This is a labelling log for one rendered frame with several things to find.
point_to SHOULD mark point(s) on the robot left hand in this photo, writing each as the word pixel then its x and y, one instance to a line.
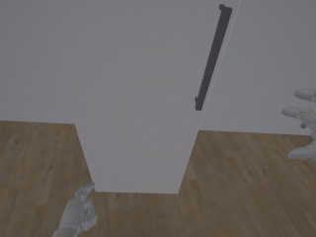
pixel 73 215

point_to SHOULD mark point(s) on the robot right hand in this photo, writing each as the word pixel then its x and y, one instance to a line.
pixel 307 116

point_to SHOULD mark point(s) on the handle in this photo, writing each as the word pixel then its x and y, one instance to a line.
pixel 213 55

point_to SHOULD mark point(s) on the left robot forearm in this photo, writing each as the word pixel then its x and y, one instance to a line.
pixel 65 232

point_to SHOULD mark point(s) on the fridge door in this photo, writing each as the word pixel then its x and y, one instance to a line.
pixel 130 71

